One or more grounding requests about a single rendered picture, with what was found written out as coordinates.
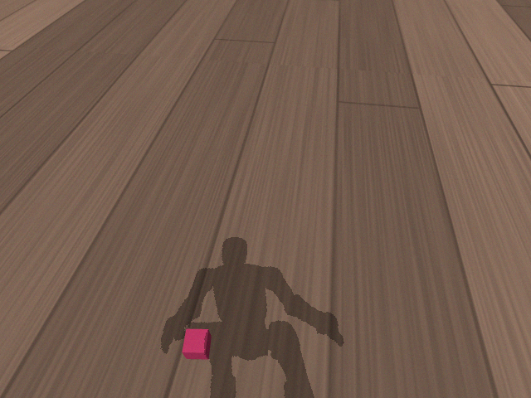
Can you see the cube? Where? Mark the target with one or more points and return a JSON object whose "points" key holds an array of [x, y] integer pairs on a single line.
{"points": [[197, 344]]}

